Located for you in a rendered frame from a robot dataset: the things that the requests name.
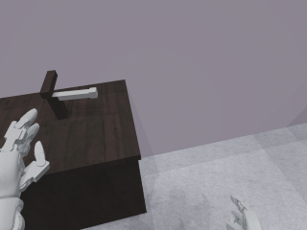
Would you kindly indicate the left robot forearm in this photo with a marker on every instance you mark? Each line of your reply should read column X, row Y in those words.
column 10, row 217

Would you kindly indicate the counter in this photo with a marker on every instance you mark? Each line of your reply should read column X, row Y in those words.
column 92, row 149

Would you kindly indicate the left robot hand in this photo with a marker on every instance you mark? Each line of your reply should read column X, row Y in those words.
column 18, row 138

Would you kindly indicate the right robot hand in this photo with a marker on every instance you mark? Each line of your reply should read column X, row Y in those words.
column 247, row 221

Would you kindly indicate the tap lever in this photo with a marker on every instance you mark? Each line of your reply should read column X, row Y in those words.
column 91, row 93

